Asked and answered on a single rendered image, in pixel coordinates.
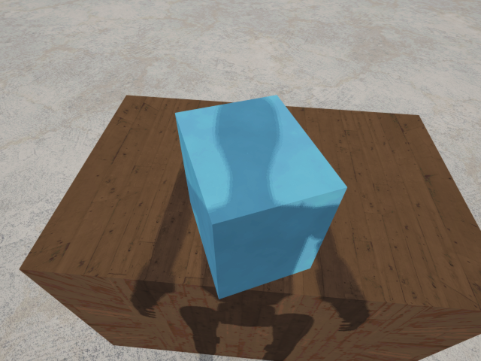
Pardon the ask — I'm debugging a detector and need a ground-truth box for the carton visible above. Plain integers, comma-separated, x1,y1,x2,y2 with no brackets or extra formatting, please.
175,95,347,299

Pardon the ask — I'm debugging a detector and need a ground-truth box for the pedestal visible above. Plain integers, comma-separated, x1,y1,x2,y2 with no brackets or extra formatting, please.
20,95,481,361

